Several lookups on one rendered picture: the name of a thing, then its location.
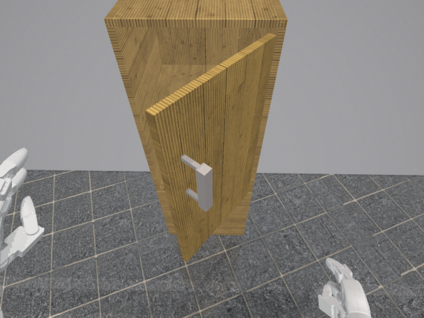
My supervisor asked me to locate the handle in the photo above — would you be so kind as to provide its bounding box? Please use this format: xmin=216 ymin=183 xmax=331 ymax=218
xmin=181 ymin=154 xmax=213 ymax=212

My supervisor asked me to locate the robot left hand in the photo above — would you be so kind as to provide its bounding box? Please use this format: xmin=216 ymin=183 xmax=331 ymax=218
xmin=0 ymin=148 xmax=44 ymax=272

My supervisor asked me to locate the cupboard door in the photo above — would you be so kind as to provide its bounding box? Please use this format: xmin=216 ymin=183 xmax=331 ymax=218
xmin=145 ymin=33 xmax=277 ymax=262

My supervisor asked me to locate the robot right hand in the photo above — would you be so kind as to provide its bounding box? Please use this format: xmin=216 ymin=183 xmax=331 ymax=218
xmin=318 ymin=258 xmax=371 ymax=318

